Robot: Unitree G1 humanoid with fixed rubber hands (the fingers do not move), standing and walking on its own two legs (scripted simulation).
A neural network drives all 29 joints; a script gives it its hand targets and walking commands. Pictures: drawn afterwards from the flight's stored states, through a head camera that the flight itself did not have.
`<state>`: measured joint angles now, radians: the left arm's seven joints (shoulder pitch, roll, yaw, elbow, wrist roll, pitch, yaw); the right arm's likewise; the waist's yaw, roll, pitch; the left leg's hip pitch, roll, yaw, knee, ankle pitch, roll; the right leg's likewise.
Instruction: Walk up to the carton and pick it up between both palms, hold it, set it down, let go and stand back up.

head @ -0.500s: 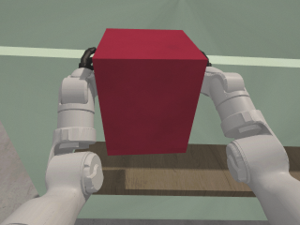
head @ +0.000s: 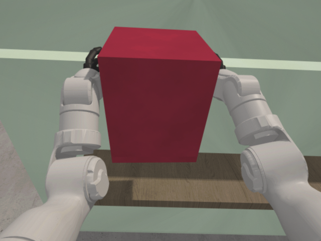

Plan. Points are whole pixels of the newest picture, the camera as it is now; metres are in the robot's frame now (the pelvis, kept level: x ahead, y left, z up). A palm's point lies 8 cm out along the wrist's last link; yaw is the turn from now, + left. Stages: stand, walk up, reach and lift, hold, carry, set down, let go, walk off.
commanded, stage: hold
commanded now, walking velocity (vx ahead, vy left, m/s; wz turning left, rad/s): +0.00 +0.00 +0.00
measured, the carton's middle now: (155, 94) +0.36 +0.01 +0.26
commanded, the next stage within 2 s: none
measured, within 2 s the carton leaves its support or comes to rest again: neither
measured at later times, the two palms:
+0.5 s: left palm (93, 80) +0.37 +0.16 +0.30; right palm (217, 81) +0.37 -0.13 +0.30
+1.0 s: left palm (92, 80) +0.37 +0.16 +0.30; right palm (216, 79) +0.37 -0.13 +0.30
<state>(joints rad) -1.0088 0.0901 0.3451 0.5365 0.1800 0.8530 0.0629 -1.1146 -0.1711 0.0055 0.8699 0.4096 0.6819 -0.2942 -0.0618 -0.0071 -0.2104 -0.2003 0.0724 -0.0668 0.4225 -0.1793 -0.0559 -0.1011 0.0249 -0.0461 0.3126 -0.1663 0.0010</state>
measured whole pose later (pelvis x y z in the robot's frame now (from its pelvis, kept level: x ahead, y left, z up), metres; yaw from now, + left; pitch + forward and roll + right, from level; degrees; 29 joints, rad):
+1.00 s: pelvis +0.01 +0.00 +0.00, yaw +0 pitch -4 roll -2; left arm -0.97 0.07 0.34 0.49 0.19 0.87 0.06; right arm -1.10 -0.18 0.02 0.86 0.43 0.69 -0.30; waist -0.07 -0.01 -0.20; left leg -0.18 0.07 -0.07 0.43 -0.19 -0.06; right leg -0.07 0.03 -0.05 0.30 -0.17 0.00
